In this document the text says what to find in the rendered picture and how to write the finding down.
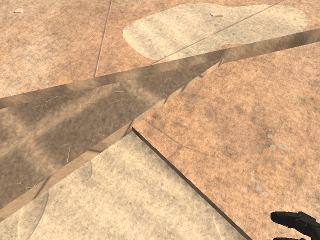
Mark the right robot hand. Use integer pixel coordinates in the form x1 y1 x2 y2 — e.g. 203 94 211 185
270 211 320 240

